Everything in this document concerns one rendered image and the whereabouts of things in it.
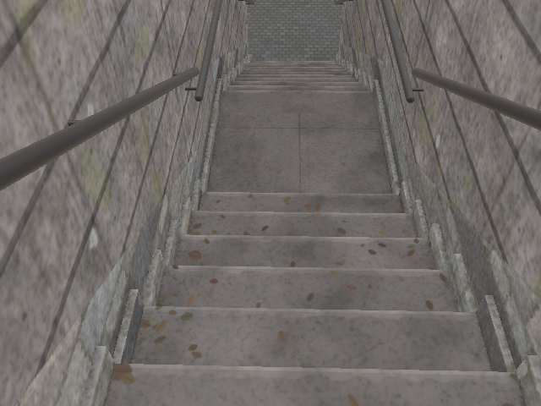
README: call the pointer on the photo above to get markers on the stairs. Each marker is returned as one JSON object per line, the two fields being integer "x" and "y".
{"x": 295, "y": 76}
{"x": 307, "y": 299}

